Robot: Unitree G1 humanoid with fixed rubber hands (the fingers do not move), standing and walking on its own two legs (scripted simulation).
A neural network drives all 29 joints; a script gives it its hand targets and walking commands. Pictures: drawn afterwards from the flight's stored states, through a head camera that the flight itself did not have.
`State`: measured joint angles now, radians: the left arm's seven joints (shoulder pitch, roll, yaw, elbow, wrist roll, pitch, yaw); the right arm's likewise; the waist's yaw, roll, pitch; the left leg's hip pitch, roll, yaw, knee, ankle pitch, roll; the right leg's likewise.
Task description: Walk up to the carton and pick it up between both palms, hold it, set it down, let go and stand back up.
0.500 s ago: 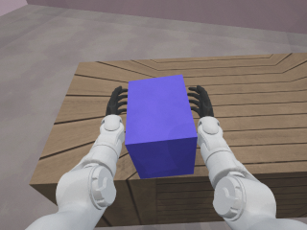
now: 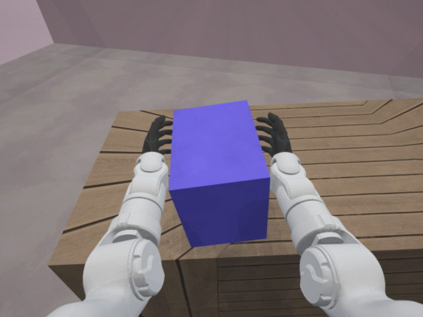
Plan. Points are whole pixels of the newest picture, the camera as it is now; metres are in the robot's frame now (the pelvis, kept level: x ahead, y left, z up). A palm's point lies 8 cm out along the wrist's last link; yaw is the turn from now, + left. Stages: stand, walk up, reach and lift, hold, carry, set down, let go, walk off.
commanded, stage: reach and lift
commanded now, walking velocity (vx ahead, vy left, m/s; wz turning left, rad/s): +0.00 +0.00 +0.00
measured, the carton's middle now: (219, 173) +0.40 -0.01 +0.09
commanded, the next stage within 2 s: hold in 1.34 s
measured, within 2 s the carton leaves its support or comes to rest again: neither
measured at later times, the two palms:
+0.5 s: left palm (141, 141) +0.39 +0.13 +0.19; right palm (276, 145) +0.38 -0.12 +0.17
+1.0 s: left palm (136, 142) +0.39 +0.14 +0.20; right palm (273, 145) +0.38 -0.11 +0.18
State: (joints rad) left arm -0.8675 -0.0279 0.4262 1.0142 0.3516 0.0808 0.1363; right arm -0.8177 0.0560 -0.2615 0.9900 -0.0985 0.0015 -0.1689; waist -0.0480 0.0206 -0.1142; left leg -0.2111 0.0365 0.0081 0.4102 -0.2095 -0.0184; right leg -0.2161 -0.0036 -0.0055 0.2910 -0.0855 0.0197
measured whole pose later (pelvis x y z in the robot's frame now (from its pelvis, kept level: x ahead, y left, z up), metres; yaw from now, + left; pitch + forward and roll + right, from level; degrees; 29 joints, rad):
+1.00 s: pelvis +0.00 +0.00 +0.00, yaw +0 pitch -6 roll -1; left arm -0.83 -0.05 0.38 0.60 0.35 0.49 0.05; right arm -0.81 0.05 -0.12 0.83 0.04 0.19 -0.21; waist -0.05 0.00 -0.02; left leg -0.07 0.04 0.01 0.40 -0.22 -0.01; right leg -0.06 0.00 -0.01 0.26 -0.08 0.02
